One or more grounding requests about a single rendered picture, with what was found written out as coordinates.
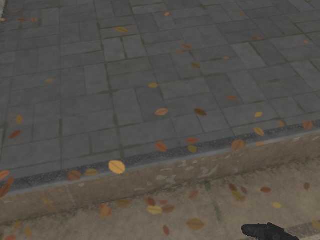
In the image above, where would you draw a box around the right robot hand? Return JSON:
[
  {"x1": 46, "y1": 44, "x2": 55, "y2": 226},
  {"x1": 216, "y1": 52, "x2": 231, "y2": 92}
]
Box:
[{"x1": 241, "y1": 222, "x2": 299, "y2": 240}]

